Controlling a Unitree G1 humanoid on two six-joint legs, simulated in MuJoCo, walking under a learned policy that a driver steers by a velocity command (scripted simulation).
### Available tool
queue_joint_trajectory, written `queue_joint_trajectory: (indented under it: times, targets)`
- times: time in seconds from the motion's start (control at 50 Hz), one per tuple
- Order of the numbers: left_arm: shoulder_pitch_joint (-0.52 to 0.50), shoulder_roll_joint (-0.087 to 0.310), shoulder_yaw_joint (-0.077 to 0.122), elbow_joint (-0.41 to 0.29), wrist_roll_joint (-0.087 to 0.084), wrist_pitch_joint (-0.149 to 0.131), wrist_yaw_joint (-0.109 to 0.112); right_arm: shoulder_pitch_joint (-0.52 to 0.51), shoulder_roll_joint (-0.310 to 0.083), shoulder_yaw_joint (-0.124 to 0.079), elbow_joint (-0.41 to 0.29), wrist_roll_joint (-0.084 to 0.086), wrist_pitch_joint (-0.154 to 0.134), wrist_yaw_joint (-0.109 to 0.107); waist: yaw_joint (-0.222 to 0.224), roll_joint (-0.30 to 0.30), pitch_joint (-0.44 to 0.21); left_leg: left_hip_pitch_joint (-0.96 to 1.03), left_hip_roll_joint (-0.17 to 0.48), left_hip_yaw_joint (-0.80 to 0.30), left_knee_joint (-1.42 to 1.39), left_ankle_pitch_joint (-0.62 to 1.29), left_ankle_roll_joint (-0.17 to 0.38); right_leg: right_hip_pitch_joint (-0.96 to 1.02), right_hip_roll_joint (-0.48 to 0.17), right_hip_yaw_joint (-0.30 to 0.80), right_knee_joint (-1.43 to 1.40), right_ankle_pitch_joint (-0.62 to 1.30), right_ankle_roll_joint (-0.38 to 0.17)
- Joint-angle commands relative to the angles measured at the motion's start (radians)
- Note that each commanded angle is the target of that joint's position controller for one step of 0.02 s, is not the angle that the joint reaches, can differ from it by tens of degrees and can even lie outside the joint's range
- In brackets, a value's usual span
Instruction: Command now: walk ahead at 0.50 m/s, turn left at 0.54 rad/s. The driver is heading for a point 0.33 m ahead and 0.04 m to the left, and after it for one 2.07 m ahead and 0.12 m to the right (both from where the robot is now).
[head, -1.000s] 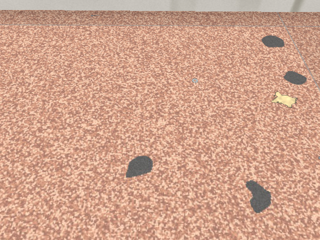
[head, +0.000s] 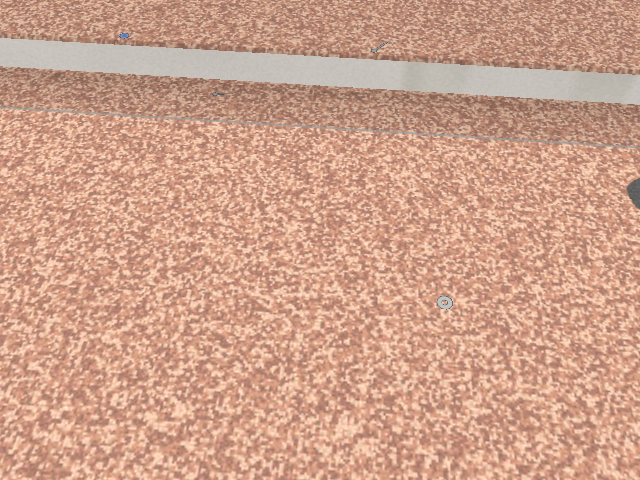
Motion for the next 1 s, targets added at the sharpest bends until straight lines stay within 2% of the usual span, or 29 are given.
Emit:
queue_joint_trajectory:
  times: [0.02,0.06,0.12,0.2,0.26,0.3,0.32,0.34,0.36,0.38,0.4,0.42,0.44,0.48,0.52,0.56,0.6,0.66,0.7,0.74,0.76,0.78,0.8,0.82,0.84,0.88,0.9,0.94,1.0]
  targets:
    - [0.015,0.112,0.033,-0.079,0.017,-0.003,0.003,-0.005,-0.121,-0.030,-0.079,-0.005,-0.016,-0.016,0.029,0.040,-0.094,0.176,0.275,-0.355,-0.241,0.267,0.212,-0.174,-0.059,0.031,-0.096,0.051,0.033]
    - [-0.021,0.088,0.024,-0.091,0.021,0.010,0.008,0.007,-0.148,-0.037,-0.072,-0.003,-0.016,-0.028,0.025,0.042,-0.071,0.104,0.247,-0.292,-0.253,0.311,0.202,-0.167,-0.048,0.007,-0.210,0.125,0.067]
    - [-0.135,0.056,0.009,-0.115,0.019,0.009,0.006,0.038,-0.162,-0.042,-0.059,0.007,-0.006,-0.042,-0.020,0.074,-0.058,0.053,0.181,-0.227,-0.234,0.232,0.143,-0.107,-0.008,-0.006,-0.451,0.346,0.086]
    - [-0.240,0.072,0.012,-0.142,-0.002,-0.006,-0.010,0.105,-0.166,-0.044,-0.035,0.014,0.010,-0.048,-0.067,0.100,-0.063,0.096,0.199,-0.298,-0.180,0.112,0.110,-0.042,0.042,0.010,-0.631,0.447,0.077]
    - [-0.221,0.112,0.031,-0.142,-0.006,-0.020,-0.020,0.108,-0.156,-0.043,-0.032,0.013,0.017,-0.052,-0.041,0.129,-0.067,0.182,0.238,-0.399,-0.094,0.071,0.087,-0.007,0.045,0.040,-0.692,0.354,0.039]
    - [-0.098,0.138,0.051,-0.111,-0.004,-0.030,-0.015,0.081,-0.131,-0.037,-0.043,0.009,0.019,-0.051,0.031,0.144,-0.103,0.170,0.206,-0.405,0.010,0.118,0.051,0.160,0.044,0.017,-0.750,0.328,-0.009]
    - [0.023,0.177,0.066,-0.098,0.014,-0.036,-0.007,0.077,-0.079,-0.018,-0.057,0.001,0.015,-0.046,0.089,0.095,-0.211,0.098,0.154,-0.348,0.210,0.088,0.015,0.377,-0.061,0.103,-0.732,0.303,-0.065]
    - [0.147,0.261,0.085,-0.084,0.033,-0.030,-0.001,0.180,-0.010,0.003,-0.079,0.004,0.008,-0.047,0.079,-0.125,-0.360,-0.182,0.018,-0.209,0.546,-0.218,-0.057,0.729,-0.290,0.446,-0.760,0.189,-0.192]
    - [0.189,0.249,0.087,-0.052,0.011,-0.017,-0.011,0.229,-0.053,0.005,-0.092,0.025,0.001,-0.047,0.065,-0.329,-0.385,-0.415,0.036,-0.168,0.752,-0.444,-0.080,0.798,-0.404,0.793,-0.863,-0.097,-0.276]
    - [0.134,0.156,0.064,-0.074,0.002,-0.013,-0.008,0.163,-0.144,-0.018,-0.075,0.030,0.005,-0.047,0.089,-0.179,-0.243,-0.475,0.097,-0.186,0.835,-0.355,-0.090,0.684,-0.362,0.688,-0.898,-0.221,-0.236]
    - [0.088,0.122,0.052,-0.079,0.005,-0.003,-0.003,0.075,-0.163,-0.026,-0.089,0.018,0.012,-0.047,0.094,-0.104,-0.146,-0.469,0.129,-0.145,0.838,-0.275,-0.094,0.561,-0.315,0.520,-0.901,-0.134,-0.194]
    - [0.047,0.102,0.042,-0.076,0.011,0.002,-0.002,0.036,-0.149,-0.027,-0.100,0.007,0.015,-0.045,0.075,-0.068,-0.084,-0.439,0.157,-0.133,0.800,-0.217,-0.097,0.449,-0.269,0.403,-0.923,-0.008,-0.178]
    - [0.037,0.081,0.033,-0.062,0.017,0.001,-0.004,0.020,-0.124,-0.025,-0.103,0.002,0.015,-0.041,0.058,-0.074,-0.051,-0.399,0.177,-0.135,0.749,-0.179,-0.095,0.372,-0.225,0.329,-0.947,0.080,-0.174]
    - [0.043,0.072,0.029,-0.037,0.015,-0.006,-0.011,0.042,-0.068,-0.013,-0.099,0.008,0.014,-0.034,0.028,-0.101,-0.040,-0.330,0.184,-0.114,0.675,-0.162,-0.093,0.297,-0.182,0.247,-0.988,0.177,-0.190]
    - [0.050,0.098,0.034,-0.017,0.001,-0.009,-0.014,0.013,-0.044,-0.002,-0.109,-0.005,0.008,-0.031,0.015,-0.089,-0.032,-0.336,0.198,-0.076,0.562,-0.138,-0.103,0.288,-0.180,0.209,-1.015,0.280,-0.227]
    - [0.050,0.127,0.041,-0.008,-0.010,-0.003,-0.013,-0.053,-0.028,0.011,-0.122,-0.016,-0.007,-0.026,0.029,-0.067,-0.031,-0.320,0.204,-0.051,0.406,-0.051,-0.114,0.290,-0.168,0.168,-1.024,0.363,-0.236]
    - [0.070,0.152,0.048,0.005,-0.017,0.007,-0.010,-0.123,-0.014,0.021,-0.130,-0.012,-0.022,-0.018,0.053,-0.062,-0.028,-0.250,0.181,-0.032,0.248,0.050,-0.125,0.268,-0.142,0.120,-1.018,0.393,-0.220]
    - [0.139,0.175,0.053,0.034,-0.026,0.021,-0.006,-0.204,-0.033,0.017,-0.144,0.001,-0.035,-0.007,0.083,-0.071,-0.031,-0.169,0.141,-0.021,0.118,0.132,-0.139,0.282,-0.151,0.129,-0.991,0.386,-0.206]
    - [0.162,0.178,0.054,0.047,-0.032,0.031,-0.003,-0.227,-0.055,0.009,-0.155,0.006,-0.044,-0.002,0.076,-0.083,-0.031,-0.125,0.133,-0.035,0.055,0.122,-0.125,0.308,-0.172,0.170,-0.958,0.349,-0.188]
    - [0.154,0.181,0.055,0.052,-0.032,0.041,0.003,-0.171,-0.082,-0.006,-0.140,0.007,-0.051,-0.003,0.024,-0.089,-0.052,0.001,0.126,-0.030,-0.015,0.115,-0.098,0.301,-0.171,0.183,-0.893,0.347,-0.156]
    - [0.157,0.161,0.048,0.052,-0.027,0.042,0.004,-0.087,-0.110,-0.023,-0.114,0.001,-0.051,-0.011,-0.018,-0.081,-0.098,0.144,0.119,-0.019,-0.037,0.098,-0.075,0.269,-0.133,0.161,-0.804,0.406,-0.132]
    - [0.145,0.111,0.030,0.039,-0.015,0.038,0.002,0.046,-0.158,-0.042,-0.094,-0.015,-0.052,-0.023,-0.086,-0.042,-0.196,0.357,0.218,-0.101,-0.020,0.094,-0.029,0.170,-0.073,0.114,-0.597,0.351,-0.093]
    - [0.203,0.014,0.000,0.004,-0.003,0.025,0.004,0.170,-0.249,-0.064,-0.083,-0.038,-0.040,-0.034,-0.103,0.185,-0.350,0.695,0.467,-0.415,-0.027,0.036,0.079,-0.138,0.049,0.004,-0.242,0.023,-0.023]
    - [0.230,0.048,0.004,-0.005,-0.028,0.016,0.007,0.208,-0.221,-0.059,-0.062,-0.033,-0.031,-0.027,-0.101,0.300,-0.392,0.698,0.545,-0.684,-0.139,-0.168,0.158,-0.298,0.059,0.050,-0.038,-0.222,-0.011]
    - [0.182,0.130,0.030,-0.003,-0.044,0.019,0.007,0.157,-0.155,-0.038,-0.059,-0.018,-0.032,-0.025,-0.095,0.199,-0.253,0.588,0.508,-0.589,-0.170,-0.259,0.131,-0.363,0.007,0.082,0.049,-0.155,-0.013]
    - [0.111,0.122,0.035,-0.012,-0.031,0.034,0.007,0.042,-0.077,-0.013,-0.057,-0.014,-0.035,-0.020,-0.047,0.140,-0.108,0.380,0.423,-0.367,-0.227,-0.155,0.089,-0.339,-0.049,0.052,0.024,-0.011,-0.009]
    - [0.107,0.109,0.039,-0.012,-0.026,0.046,0.005,0.001,-0.053,-0.007,-0.052,-0.020,-0.040,-0.018,-0.019,0.151,-0.068,0.299,0.393,-0.289,-0.260,-0.076,0.078,-0.300,-0.073,0.058,-0.011,0.036,-0.004]
    - [0.108,0.068,0.033,-0.017,-0.027,0.066,0.000,-0.035,-0.055,-0.014,-0.038,-0.024,-0.052,-0.020,0.011,0.143,-0.040,0.212,0.378,-0.182,-0.311,0.047,0.078,-0.244,-0.087,0.050,-0.035,0.099,0.010]
    - [0.057,0.048,0.029,-0.047,-0.019,0.077,-0.003,-0.028,-0.086,-0.029,-0.009,-0.027,-0.063,-0.028,0.017,0.091,-0.023,0.211,0.384,-0.068,-0.339,0.177,0.091,-0.274,-0.092,0.055,-0.131,0.200,0.027]
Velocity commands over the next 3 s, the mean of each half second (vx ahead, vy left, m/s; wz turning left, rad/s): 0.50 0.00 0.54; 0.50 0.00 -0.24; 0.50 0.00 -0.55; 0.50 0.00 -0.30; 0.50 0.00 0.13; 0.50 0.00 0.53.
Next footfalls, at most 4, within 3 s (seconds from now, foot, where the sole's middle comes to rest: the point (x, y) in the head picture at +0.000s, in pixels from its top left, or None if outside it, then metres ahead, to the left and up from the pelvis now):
0.32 right None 0.37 -0.13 -0.77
0.78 left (242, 441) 0.53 0.18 -0.77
1.28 right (359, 317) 0.82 -0.08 -0.77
1.78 left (302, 215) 1.14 0.06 -0.77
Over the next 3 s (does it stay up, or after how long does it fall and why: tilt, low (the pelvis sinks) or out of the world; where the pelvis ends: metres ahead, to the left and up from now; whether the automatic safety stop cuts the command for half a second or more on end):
stays up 1.57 -0.15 0.01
